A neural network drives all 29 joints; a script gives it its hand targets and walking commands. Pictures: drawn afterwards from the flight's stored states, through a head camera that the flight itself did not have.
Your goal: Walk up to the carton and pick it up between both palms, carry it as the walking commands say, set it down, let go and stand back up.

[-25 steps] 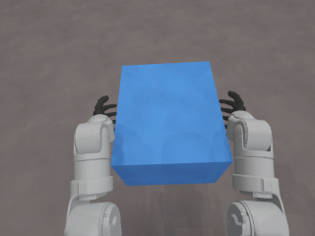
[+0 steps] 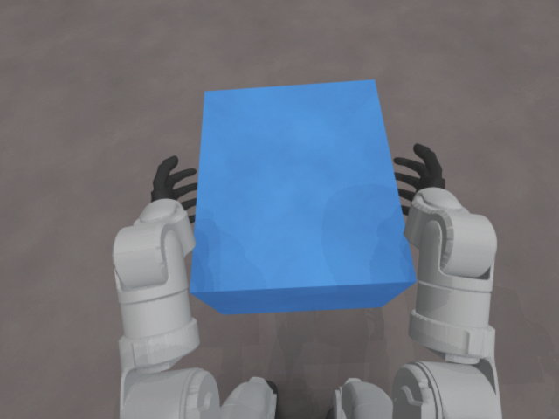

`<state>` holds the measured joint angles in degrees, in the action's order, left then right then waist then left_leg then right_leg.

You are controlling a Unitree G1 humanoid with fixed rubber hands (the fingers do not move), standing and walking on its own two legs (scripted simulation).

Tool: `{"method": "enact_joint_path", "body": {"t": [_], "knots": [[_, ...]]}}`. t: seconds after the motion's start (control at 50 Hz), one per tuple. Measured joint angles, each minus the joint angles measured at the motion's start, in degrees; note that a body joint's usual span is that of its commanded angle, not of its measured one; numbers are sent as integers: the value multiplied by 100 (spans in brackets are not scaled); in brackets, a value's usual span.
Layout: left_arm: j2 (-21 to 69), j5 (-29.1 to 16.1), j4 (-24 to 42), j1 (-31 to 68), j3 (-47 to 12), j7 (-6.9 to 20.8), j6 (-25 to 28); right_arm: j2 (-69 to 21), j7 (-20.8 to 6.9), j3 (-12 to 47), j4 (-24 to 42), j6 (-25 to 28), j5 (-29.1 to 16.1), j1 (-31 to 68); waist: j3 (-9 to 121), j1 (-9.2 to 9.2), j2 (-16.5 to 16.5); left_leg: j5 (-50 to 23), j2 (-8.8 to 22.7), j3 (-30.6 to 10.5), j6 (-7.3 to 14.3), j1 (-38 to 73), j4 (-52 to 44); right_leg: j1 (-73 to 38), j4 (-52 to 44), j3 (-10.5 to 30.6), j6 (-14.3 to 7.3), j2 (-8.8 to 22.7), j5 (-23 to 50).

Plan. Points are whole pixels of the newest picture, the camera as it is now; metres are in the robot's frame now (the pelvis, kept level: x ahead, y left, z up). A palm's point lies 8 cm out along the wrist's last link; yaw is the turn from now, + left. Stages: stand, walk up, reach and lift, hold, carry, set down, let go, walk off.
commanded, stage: carry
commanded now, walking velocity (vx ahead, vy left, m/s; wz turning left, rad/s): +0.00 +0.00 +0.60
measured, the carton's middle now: (295, 202) +0.41 +0.00 +0.00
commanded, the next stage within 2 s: none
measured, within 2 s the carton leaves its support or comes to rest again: neither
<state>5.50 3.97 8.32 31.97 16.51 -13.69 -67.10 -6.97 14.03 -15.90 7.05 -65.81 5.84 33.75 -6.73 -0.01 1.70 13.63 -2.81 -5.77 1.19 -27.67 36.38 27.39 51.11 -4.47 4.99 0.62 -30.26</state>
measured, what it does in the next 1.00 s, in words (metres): steps to the left, turning left: right foot, then left foot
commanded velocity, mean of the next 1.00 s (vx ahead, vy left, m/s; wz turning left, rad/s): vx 0.00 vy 0.00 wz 0.50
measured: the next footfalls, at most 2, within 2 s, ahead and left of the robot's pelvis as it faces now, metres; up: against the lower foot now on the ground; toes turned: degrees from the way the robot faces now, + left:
right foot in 0.08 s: +0.02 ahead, -0.11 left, +0.00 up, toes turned -3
left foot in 0.40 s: +0.06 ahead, +0.20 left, +0.00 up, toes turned +8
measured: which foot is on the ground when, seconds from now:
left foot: down 0.00-0.08, up 0.10-0.38, down 0.40-0.68, up 0.70-0.94, down 0.96-1.00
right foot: up 0.00-0.06, down 0.08-0.40, up 0.42-0.66, down 0.68-0.98, up 1.00-1.00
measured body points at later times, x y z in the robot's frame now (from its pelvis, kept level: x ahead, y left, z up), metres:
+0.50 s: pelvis +0.02 +0.06 -0.01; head +0.09 +0.08 +0.44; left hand +0.31 +0.32 +0.07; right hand +0.41 +0.00 +0.08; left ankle +0.02 +0.19 -0.73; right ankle -0.01 -0.09 -0.68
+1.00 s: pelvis +0.02 +0.13 -0.01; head +0.07 +0.15 +0.43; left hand +0.23 +0.45 +0.07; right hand +0.40 +0.17 +0.08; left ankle -0.02 +0.26 -0.73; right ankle +0.03 -0.03 -0.71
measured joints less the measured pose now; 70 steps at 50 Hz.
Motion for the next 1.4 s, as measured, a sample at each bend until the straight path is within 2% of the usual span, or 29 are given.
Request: {"method": "enact_joint_path", "body": {"t": [0.04,0.08,0.1,0.14,0.18,0.24,0.3,0.38,0.4,0.42,0.48,0.52,0.62,0.66,0.68,0.72,0.74,0.78,0.84,0.92,0.98,1.0,1.04,1.1,1.24,1.3,1.32,1.36,1.4], "knots": [[0,-18,120,-40,0,38,-2,-59,0,-1,153,-1,16,-56,9,-6,-4,-11,-60,3,1,-4,-14,-163,-488,10,-1,-68,222],[31,-20,137,-48,0,61,1,-79,0,-1,265,-14,42,-132,39,-10,3,31,-172,7,0,-25,87,-595,-1409,16,-34,-13,968],[74,-19,141,-74,-2,65,37,-77,0,-9,322,-13,45,-175,9,-3,91,106,-175,-1,-1,-51,277,-675,-1476,-29,-210,-21,1116],[207,-19,139,-167,-1,48,83,-78,-1,-23,475,-28,27,-386,1,-3,143,827,-175,2,-12,-200,1130,-796,-1472,-114,-511,25,1024],[268,-18,138,-236,0,31,83,-77,-1,-28,515,-51,7,-481,6,-1,62,1015,-164,-4,-23,-288,1891,-912,-1473,-142,-585,177,913],[314,-18,139,-333,0,39,118,-75,-4,-28,522,-56,-2,-534,99,2,2,1024,-85,-8,-67,-295,2278,-1001,-1474,-224,-539,450,830],[324,-18,139,-350,1,43,134,-74,-12,-29,523,-55,10,-533,265,11,5,985,-42,-10,-108,-300,2085,-1004,-1474,-400,-393,735,775],[328,5,131,-324,2,45,146,-71,-33,-28,525,-46,30,-521,504,32,-35,299,-35,-19,-116,-84,487,-979,-1280,-802,-165,1069,630],[326,23,130,-332,2,59,169,-77,-39,-27,522,-40,34,-508,572,33,-43,-164,-21,-18,-129,27,84,-872,-996,-818,-123,1128,558],[283,27,128,-341,1,81,214,-108,-41,-26,479,10,41,-472,562,30,-107,-27,-61,-15,-156,39,86,-728,-594,-696,-111,1148,445],[130,29,66,-353,2,108,241,-177,-41,-28,185,138,76,-319,392,-11,-133,227,-93,-85,-145,37,229,-296,514,-206,-92,767,-563],[127,29,51,-374,2,115,239,-189,-40,-29,165,142,93,-330,339,-14,-97,198,-96,-180,-111,36,153,-115,581,-113,-90,499,-624],[126,29,54,-364,2,113,238,-195,-45,-29,164,156,100,-344,233,-19,-50,122,-128,-267,-85,33,71,30,288,-90,-90,83,-219],[129,27,58,-364,1,136,235,-198,-44,-30,212,142,96,-370,237,-26,-49,111,-179,-265,-84,27,71,-242,-577,-76,-91,0,207],[140,27,58,-358,1,156,235,-199,-42,-30,269,121,110,-390,242,-30,-58,151,-247,-259,-84,9,169,-526,-1173,-68,-91,35,776],[215,29,58,-379,-1,157,284,-188,-44,-33,371,121,122,-470,161,8,57,662,-267,-269,-84,-99,823,-738,-1296,-198,-444,43,984],[267,30,58,-401,0,134,282,-188,-45,-51,410,120,104,-550,143,29,80,938,-265,-267,-90,-194,1315,-827,-1287,-278,-542,71,888],[317,29,58,-432,1,92,266,-187,-45,-71,428,118,66,-629,144,33,71,1081,-244,-273,-96,-343,2124,-967,-1288,-381,-587,191,736],[319,29,59,-455,2,104,271,-185,-44,-72,430,111,55,-632,184,38,60,1115,-112,-280,-98,-375,2391,-1101,-1290,-530,-512,441,640],[330,30,57,-474,3,113,270,-183,-69,-72,432,104,71,-652,422,48,40,899,-39,-279,-98,-332,1532,-1109,-1251,-868,-275,841,527],[303,63,54,-436,2,122,299,-187,-73,-70,405,110,99,-555,532,44,-20,174,-77,-265,-147,-90,449,-899,-662,-1016,-135,1141,383],[252,63,52,-433,2,142,319,-207,-87,-69,335,157,112,-506,466,25,-70,272,-125,-270,-178,-88,503,-760,-268,-859,-107,1133,181],[179,65,49,-473,2,148,306,-257,-91,-71,188,220,115,-470,408,-31,-75,328,-132,-316,-177,-89,490,-423,447,-414,-100,826,-506],[160,64,53,-484,2,128,286,-275,-90,-72,126,244,118,-466,411,-68,-77,197,-134,-399,-126,-91,262,-58,669,-64,-99,370,-735],[158,56,55,-341,1,100,293,-277,-89,-80,192,324,142,-466,419,-74,-59,-100,-135,-407,-79,-96,-171,121,-58,-19,-99,-163,-192],[157,55,9,-285,1,109,291,-279,-89,-89,218,323,174,-482,443,-81,-14,-165,-189,-397,-92,-100,-203,-397,-1383,-4,-100,-198,910],[158,56,-12,-269,1,109,294,-279,-88,-99,218,323,175,-482,438,-81,-27,-133,-250,-393,-106,-96,-128,-633,-1696,-10,-150,-142,1330],[163,54,-46,-311,1,132,326,-277,-88,-100,216,321,156,-517,427,-79,38,-67,-245,-400,-119,-88,26,-712,-1693,-46,-502,-170,1213],[166,55,-123,-311,1,151,327,-277,-87,-103,216,296,175,-560,441,-80,36,247,-241,-399,-119,-86,283,-742,-1654,-48,-686,-159,1065]]}}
